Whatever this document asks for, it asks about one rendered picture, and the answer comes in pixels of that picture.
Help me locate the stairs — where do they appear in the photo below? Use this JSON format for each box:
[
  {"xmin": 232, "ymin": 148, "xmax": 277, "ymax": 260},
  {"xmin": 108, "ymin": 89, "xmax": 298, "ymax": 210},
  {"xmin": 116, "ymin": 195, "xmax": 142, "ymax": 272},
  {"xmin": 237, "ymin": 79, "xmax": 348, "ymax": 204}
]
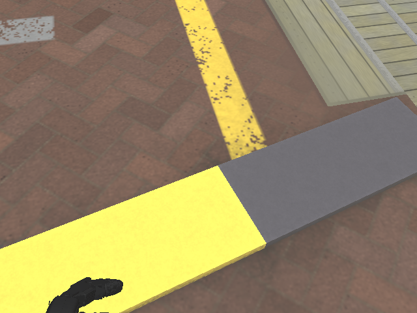
[{"xmin": 334, "ymin": 0, "xmax": 417, "ymax": 107}]

